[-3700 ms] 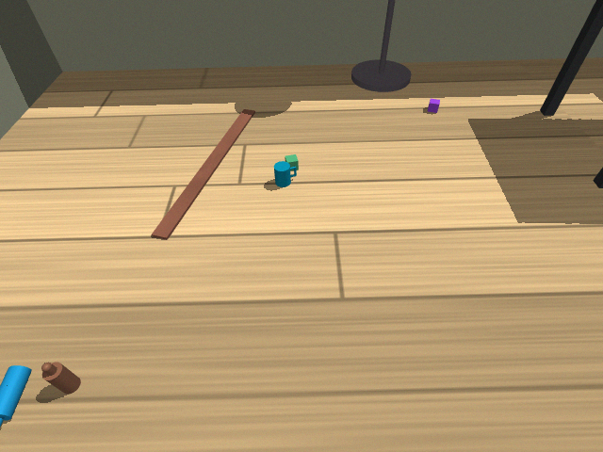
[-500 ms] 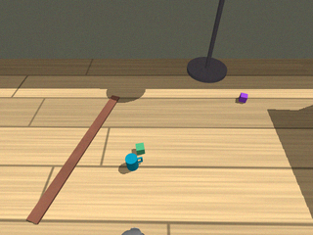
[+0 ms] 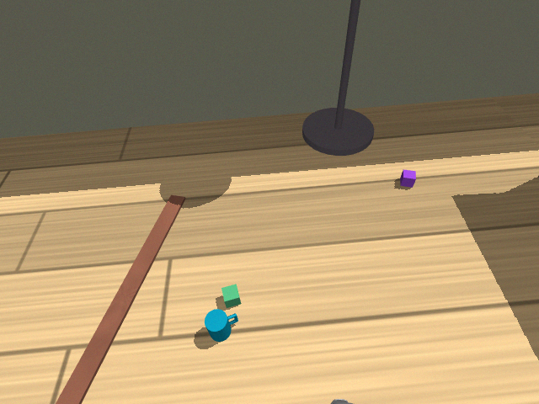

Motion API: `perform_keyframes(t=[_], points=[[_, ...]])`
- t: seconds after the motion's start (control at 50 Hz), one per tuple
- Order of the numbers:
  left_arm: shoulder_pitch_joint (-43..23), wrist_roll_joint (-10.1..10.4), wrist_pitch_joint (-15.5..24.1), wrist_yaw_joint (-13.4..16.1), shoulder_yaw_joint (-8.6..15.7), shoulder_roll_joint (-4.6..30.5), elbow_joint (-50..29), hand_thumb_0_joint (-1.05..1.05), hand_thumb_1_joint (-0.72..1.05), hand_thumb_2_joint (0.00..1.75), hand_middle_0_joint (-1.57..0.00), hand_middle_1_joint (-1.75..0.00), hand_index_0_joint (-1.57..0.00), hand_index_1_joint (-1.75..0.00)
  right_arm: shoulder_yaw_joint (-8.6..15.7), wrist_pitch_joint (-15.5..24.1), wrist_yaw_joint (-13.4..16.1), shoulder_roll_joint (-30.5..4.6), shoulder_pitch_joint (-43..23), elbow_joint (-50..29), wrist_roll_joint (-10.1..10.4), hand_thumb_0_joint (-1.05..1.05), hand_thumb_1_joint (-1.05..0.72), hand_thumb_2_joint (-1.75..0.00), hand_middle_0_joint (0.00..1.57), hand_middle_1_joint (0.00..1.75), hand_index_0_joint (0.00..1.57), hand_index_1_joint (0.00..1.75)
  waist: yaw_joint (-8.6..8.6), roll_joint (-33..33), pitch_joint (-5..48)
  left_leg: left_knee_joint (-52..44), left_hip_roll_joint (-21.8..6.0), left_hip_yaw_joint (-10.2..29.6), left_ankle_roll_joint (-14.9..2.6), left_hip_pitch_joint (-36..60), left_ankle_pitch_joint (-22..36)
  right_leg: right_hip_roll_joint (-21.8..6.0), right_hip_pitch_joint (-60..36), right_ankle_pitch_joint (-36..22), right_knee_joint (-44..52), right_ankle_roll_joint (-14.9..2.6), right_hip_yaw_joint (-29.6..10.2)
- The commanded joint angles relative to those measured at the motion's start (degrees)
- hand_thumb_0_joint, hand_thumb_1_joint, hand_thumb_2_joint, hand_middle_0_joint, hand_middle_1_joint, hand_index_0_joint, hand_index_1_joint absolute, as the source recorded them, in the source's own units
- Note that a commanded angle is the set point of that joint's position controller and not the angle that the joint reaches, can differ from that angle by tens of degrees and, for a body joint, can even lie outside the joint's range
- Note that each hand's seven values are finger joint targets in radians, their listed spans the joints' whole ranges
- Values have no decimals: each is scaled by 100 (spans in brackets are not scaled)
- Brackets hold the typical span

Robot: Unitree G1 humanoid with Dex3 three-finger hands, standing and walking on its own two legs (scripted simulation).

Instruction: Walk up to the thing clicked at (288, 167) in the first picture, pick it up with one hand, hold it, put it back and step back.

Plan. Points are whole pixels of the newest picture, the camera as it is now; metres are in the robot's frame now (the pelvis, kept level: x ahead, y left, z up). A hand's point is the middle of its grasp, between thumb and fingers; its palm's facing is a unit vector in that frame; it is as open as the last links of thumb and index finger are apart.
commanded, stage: walk up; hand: left
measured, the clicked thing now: (222, 323) +0.53 +0.21 -0.72
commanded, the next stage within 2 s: stand in 1.60 s
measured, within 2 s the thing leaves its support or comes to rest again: neither
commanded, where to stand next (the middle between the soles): +0.15 +0.00 m, yaw -2 degrees
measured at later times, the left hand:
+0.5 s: hand out of the picture +0.16 +0.28 -0.16, palm faces +0.00 -0.94 -0.35, open 7.4 cm
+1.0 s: hand out of the picture +0.14 +0.28 -0.14, palm faces +0.02 -0.93 -0.37, open 7.4 cm
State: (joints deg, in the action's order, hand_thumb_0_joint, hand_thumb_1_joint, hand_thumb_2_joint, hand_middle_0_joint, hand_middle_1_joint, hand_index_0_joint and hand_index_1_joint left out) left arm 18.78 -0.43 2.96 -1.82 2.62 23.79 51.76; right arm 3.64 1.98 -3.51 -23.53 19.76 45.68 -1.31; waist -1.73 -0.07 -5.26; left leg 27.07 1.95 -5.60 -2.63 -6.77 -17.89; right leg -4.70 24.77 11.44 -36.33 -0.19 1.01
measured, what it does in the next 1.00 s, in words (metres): steps on the spot: right foot, then left foot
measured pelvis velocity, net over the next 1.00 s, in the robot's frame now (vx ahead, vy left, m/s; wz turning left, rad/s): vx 0.09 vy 0.02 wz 0.01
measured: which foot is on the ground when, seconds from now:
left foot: down 0.00-0.06, up 0.08-0.42, down 0.44-1.00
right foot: up 0.00-0.02, down 0.04-1.00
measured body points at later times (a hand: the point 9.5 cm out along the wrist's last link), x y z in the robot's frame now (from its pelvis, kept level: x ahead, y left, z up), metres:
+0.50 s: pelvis +0.08 +0.02 -0.01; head +0.10 +0.03 +0.44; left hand +0.16 +0.33 -0.14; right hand +0.14 -0.30 -0.13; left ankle +0.13 +0.15 -0.73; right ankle +0.12 -0.12 -0.73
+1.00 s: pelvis +0.09 +0.02 +0.01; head +0.10 +0.00 +0.46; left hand +0.14 +0.33 -0.11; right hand +0.23 -0.27 -0.12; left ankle +0.13 +0.15 -0.73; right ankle +0.12 -0.12 -0.73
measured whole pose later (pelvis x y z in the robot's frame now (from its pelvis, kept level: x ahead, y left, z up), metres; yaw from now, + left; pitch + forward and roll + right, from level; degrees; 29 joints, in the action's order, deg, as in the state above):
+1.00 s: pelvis +0.09 +0.02 +0.01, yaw +1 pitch -3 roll +0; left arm 6.6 0.3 0.7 -0.5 -0.3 20.8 66.3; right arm -0.2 0.7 -1.0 -20.5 1.0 63.0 0.5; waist 2.0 2.0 -4.1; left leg 23.2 -1.7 -0.6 0.9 -10.8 -9.5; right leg -2.0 9.1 10.5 -22.6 1.5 1.5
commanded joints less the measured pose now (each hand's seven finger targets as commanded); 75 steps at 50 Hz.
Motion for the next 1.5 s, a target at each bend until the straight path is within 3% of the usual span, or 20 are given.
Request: perform_keyframes(t=[0.0, 0.02, 0.04, 0.06, 0.08, 0.14, 0.22, 0.32, 0.38, 0.4, 0.44, 0.46, 0.52, 0.56, 0.58, 0.64, 0.7, 0.88, 1.28, 1.48], points=[[769, -38, 356, 232, 370, 1121, -183, 0, 90, 90, -20, -30, -20, -30, 253, 62, 106, -945, -210, -582, 131, 0, -90, -90, 20, 30, 20, 30, 497, -318, 806, 1090, -910, 519, -517, -648, 1879, 269, -2001, -851, 1270, -129, 128], [1013, -82, 380, 292, 488, 1470, -160, 0, 90, 90, -20, -30, -20, -30, 153, 75, 123, -714, -31, -608, 161, 0, -90, -90, 20, 30, 20, 30, 603, -1139, 1123, 2147, -516, 268, -279, -1332, 894, -426, -2672, -759, 1477, -364, -831], [976, -63, 374, 313, 557, 1828, -339, 0, 90, 90, -20, -30, -20, -30, 69, 38, 115, -543, 311, -572, 135, 0, -90, -90, 20, 30, 20, 30, 482, -1715, 1172, 2937, 48, 331, -23, -2377, -1275, -1727, -3129, -332, 1803, -824, -2954], [640, 6, 305, 311, 537, 1925, -384, 0, 90, 90, -20, -30, -20, -30, 239, -87, 179, -1157, 273, -409, 70, 0, -90, -90, 20, 30, 20, 30, 454, -934, 874, 3428, -197, 723, -13, -2491, -1583, -2086, -2525, 685, 1889, -1461, -3415], [437, 15, 273, 313, 537, 1890, -481, 0, 90, 90, -20, -30, -20, -30, 293, -118, 219, -1282, 199, -320, 55, 0, -90, -90, 20, 30, 20, 30, 427, -989, 680, 3600, -358, 825, -8, -2697, -1738, -2138, -2272, 1140, 1950, -1716, -3456], [82, 54, 268, 309, 367, 1436, -567, 0, 90, 90, -20, -30, -20, -30, 277, -159, 187, -1200, 238, 7, 119, 0, -90, -90, 20, 30, 20, 30, 250, -712, 316, 3368, -516, 1024, 82, -2432, -757, -1160, -1545, 865, 2040, -1041, -1783], [-158, -29, 228, 268, 299, 1327, -639, 0, 90, 90, -20, -30, -20, -30, 182, -187, 184, -923, 261, 219, 98, 0, -90, -90, 20, 30, 20, 30, 194, -1033, 313, 2667, -414, 706, 273, -1927, -283, -769, -1020, -281, 1885, -1043, -827], [-490, -62, 50, 244, 266, 1310, -594, 0, 90, 90, -20, -30, -20, -30, 154, -133, 259, -852, -200, 456, 81, 0, -90, -90, 20, 30, 20, 30, 285, -1205, 366, 1451, -398, 379, 374, -1077, 68, -748, -515, -461, 1373, -996, -567], [-777, 31, -83, 222, 191, 1221, -571, 0, 90, 90, -20, -30, -20, -30, 169, -30, 349, -898, -104, 670, 61, 0, -90, -90, 20, 30, 20, 30, 68, -799, 642, 516, -307, 323, 213, -207, 778, -786, -160, -639, 633, -829, -596], [-786, 66, -122, 221, 114, 1037, -537, 0, 90, 90, -20, -30, -20, -30, 176, 8, 379, -984, -141, 702, 29, 0, -90, -90, 20, 30, 20, 30, 22, -474, 607, 122, -441, 600, 156, -105, 864, -672, 9, -341, 437, -628, -579], [-536, 189, -193, 229, -29, 623, -415, 0, 90, 90, -20, -30, -20, -30, 166, 101, 404, -1444, -778, 523, -11, 0, -90, -90, 20, 30, 20, 30, 376, 942, 549, -937, -1890, 2739, -364, -675, 672, 336, -131, 1122, -330, -124, -60], [-438, 182, -248, 274, 61, 957, -159, 0, 90, 90, -20, -30, -20, -30, 175, 86, 381, -1629, -1120, 525, 71, 0, -90, -90, 20, 30, 20, 30, 368, 1144, 534, -823, -2065, 2706, -823, -1209, 410, 234, -732, 1680, -579, -134, -172], [-630, 126, -191, 216, 56, 966, 173, 0, 90, 90, -20, -30, -20, -30, 8, 52, 374, -1217, -1388, 651, 64, 0, -90, -90, 20, 30, 20, 30, 370, 1166, 467, -556, -1291, 1640, -332, -1318, 606, 191, -1197, 801, 316, -143, -143], [-631, 122, -135, 232, 44, 1014, 322, 0, 90, 90, -20, -30, -20, -30, -36, 58, 370, -1091, -1436, 732, 129, 0, -90, -90, 20, 30, 20, 30, 386, 1120, 778, -114, -1134, 1334, -121, -1000, 1488, 65, -1522, -317, 701, -134, -222], [-743, 125, -130, 236, 18, 1016, 368, 0, 90, 90, -20, -30, -20, -30, -62, 48, 370, -1045, -1415, 796, 153, 0, -90, -90, 20, 30, 20, 30, 346, 992, 923, -111, -1084, 1275, -77, -855, 1406, 15, -1557, -463, 719, -146, -281], [-1131, 102, -160, 204, -51, 1002, 482, 0, 90, 90, -20, -30, -20, -30, -83, 13, 376, -1058, -1521, 922, 147, 0, -90, -90, 20, 30, 20, 30, 224, 795, 760, -641, -1139, 1410, -78, -951, 313, 6, -1503, 82, 848, -101, -274], [-1071, 109, -161, 184, -95, 916, 770, 0, 90, 90, -20, -30, -20, -30, -101, -10, 371, -1091, -1828, 1029, 149, 0, -90, -90, 20, 30, 20, 30, 320, 605, 550, -760, -1165, 1436, -64, -945, -92, -19, -1398, 219, 1109, -92, -291], [-1485, 87, -58, 179, -103, 904, 1065, 0, 90, 90, -20, -30, -20, -30, -142, -6, 334, -945, -1920, 1417, 189, 0, -90, -90, 20, 30, 20, 30, 182, -96, 863, -679, -954, 1040, 79, 7, 1392, -316, -1518, -852, 1752, -53, -523], [-1623, 12, -124, 185, 4, 861, 1218, 0, 90, 90, -20, -30, -20, -30, -143, -43, 320, -877, -1969, 1798, 104, 0, -90, -90, 20, 30, 20, 30, 211, 126, 567, -1241, -915, 1058, 188, -303, 461, -269, -1675, -19, 2178, -40, -497], [-1655, 26, -152, 184, 15, 786, 1176, 0, 90, 90, -20, -30, -20, -30, -143, 1, 362, -885, -1780, 1795, 106, 0, -90, -90, 20, 30, 20, 30, 185, 98, 782, -1141, -972, 1003, 160, -221, 1151, -273, -1893, -609, 2040, -30, -440]])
